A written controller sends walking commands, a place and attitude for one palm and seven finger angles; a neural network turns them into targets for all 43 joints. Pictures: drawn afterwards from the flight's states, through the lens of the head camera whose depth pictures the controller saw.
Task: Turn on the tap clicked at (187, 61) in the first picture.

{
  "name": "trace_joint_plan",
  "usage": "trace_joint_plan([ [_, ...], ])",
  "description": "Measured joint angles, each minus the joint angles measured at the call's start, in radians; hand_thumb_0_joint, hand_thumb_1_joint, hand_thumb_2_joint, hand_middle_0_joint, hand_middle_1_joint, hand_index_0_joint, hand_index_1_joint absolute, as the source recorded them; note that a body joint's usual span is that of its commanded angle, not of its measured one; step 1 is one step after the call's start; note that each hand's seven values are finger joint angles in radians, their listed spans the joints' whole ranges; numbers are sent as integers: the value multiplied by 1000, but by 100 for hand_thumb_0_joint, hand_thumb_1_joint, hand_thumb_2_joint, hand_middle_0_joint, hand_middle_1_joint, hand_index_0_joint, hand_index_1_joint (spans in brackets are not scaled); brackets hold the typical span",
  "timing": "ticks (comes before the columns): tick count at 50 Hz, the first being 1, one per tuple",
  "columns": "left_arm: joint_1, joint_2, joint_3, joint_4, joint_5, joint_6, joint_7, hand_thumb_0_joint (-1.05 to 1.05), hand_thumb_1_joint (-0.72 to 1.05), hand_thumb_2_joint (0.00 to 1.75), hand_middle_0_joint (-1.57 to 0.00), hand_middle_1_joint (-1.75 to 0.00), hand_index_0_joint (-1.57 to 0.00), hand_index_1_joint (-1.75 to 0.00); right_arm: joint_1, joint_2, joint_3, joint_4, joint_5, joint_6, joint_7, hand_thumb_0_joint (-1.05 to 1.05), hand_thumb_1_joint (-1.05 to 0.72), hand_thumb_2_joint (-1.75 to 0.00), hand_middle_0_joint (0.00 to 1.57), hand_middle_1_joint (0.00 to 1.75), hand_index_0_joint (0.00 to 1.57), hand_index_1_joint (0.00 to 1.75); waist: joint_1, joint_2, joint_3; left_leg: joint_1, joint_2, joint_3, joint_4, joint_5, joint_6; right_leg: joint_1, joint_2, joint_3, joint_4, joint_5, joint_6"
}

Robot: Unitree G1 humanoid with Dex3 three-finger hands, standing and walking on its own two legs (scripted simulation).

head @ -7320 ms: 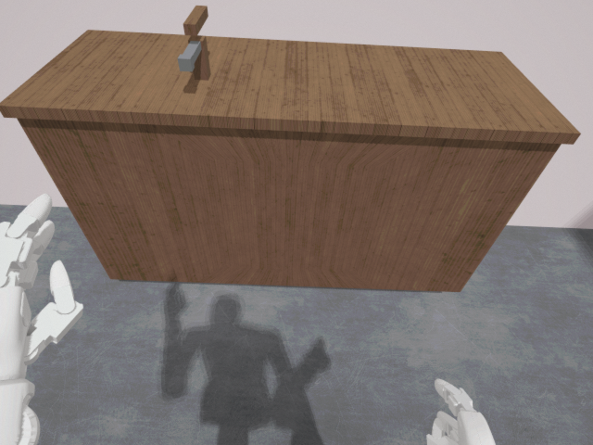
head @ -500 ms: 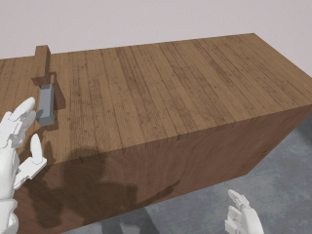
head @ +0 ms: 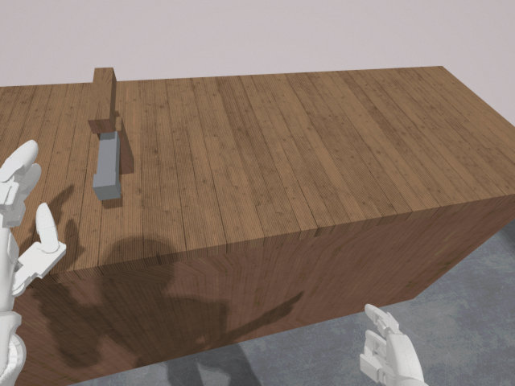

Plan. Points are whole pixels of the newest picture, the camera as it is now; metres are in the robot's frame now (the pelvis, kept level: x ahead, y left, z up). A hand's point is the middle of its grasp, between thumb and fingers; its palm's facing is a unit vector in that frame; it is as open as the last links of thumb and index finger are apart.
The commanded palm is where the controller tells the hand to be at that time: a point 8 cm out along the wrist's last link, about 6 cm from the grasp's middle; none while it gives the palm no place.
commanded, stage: come to a stop and stand still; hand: left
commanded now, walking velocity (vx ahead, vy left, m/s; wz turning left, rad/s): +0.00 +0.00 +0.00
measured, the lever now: (107, 186) +0.33 +0.25 +0.13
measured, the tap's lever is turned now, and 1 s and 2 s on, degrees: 0 0 0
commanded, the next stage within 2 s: look again from close up in 0.12 s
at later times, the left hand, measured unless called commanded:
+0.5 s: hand (79, 247) +0.22 +0.24 +0.15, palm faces +0.39 -0.85 -0.36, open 7.5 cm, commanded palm +0.16 +0.27 +0.17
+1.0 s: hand (113, 253) +0.22 +0.19 +0.16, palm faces +0.33 -0.85 -0.41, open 7.5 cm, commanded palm +0.16 +0.23 +0.17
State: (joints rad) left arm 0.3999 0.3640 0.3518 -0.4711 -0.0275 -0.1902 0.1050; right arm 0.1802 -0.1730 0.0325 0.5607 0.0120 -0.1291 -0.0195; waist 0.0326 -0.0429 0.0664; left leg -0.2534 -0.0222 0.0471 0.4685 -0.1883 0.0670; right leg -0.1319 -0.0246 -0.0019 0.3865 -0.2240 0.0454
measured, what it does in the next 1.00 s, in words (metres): stands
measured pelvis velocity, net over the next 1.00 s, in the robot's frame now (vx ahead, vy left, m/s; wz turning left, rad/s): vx -0.01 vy -0.05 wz -0.01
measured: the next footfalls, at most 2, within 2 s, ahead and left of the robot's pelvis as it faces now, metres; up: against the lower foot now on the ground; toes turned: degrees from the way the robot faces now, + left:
none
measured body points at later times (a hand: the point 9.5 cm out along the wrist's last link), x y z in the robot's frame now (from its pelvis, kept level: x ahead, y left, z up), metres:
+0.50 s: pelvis +0.01 -0.01 +0.00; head +0.03 +0.01 +0.45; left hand +0.20 +0.28 +0.17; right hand +0.18 -0.24 -0.07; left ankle +0.04 +0.07 -0.74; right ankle -0.01 -0.16 -0.74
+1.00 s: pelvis -0.01 -0.05 +0.00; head +0.04 -0.03 +0.45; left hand +0.19 +0.24 +0.18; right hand +0.19 -0.26 -0.07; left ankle +0.04 +0.07 -0.74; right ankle -0.01 -0.16 -0.74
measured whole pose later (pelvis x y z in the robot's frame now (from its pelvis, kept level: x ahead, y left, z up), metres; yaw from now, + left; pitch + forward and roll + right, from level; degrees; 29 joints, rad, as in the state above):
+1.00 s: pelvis -0.01 -0.05 +0.00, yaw -1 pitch -1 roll -2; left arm 0.45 0.38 0.36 -0.56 -0.07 -0.14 0.10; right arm 0.17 -0.17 0.01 0.52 0.03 -0.09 -0.02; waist 0.03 0.01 0.11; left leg -0.30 0.05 0.02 0.50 -0.19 0.00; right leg -0.18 0.05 -0.02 0.42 -0.23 -0.01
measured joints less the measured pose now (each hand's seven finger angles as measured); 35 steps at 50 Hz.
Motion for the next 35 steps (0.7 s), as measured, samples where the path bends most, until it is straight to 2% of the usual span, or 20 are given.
trace_joint_plan([
  [9,0,-18,-10,4,4,4,9,2,89,90,-21,-30,-20,-30,16,-11,-6,8,4,12,-3,1,-90,-90,21,30,21,30,6,17,-1,3,-1,-6,-12,8,-2,5,0,-6,-11,5,-2],
  [21,24,-17,-13,10,-4,15,12,2,89,90,-21,-30,-20,-30,28,-19,-15,22,7,26,-10,1,-90,-90,21,30,21,30,-9,29,-3,6,14,-16,-7,-1,-17,15,16,-14,-20,2,-14],
  [31,33,-13,-11,6,-12,24,14,2,89,90,-21,-30,-21,-30,17,-29,-26,15,11,37,-16,1,-90,-90,20,30,20,30,-12,32,-2,10,16,-17,-4,-10,-23,16,18,-15,-11,-11,-19],
  [35,32,-9,-5,1,-19,35,13,2,89,90,-21,-30,-21,-30,11,-20,-25,8,15,44,-16,1,-90,-90,20,30,20,30,-4,26,1,16,18,-11,-13,-8,-27,13,19,-9,-7,-13,-21],
])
